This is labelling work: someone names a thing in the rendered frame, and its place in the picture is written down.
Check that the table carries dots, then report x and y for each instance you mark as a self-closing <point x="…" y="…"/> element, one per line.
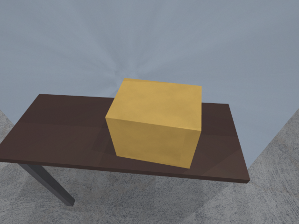
<point x="71" y="132"/>

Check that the carton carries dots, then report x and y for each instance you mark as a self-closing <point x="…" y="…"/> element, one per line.
<point x="155" y="121"/>

